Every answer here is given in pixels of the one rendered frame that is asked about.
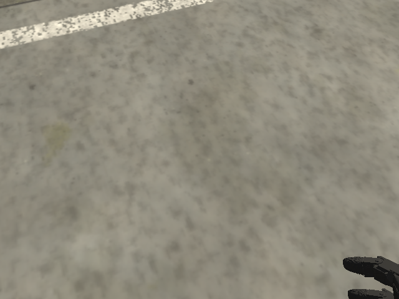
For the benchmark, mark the right robot hand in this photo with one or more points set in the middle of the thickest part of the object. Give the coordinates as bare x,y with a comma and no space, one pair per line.
383,270

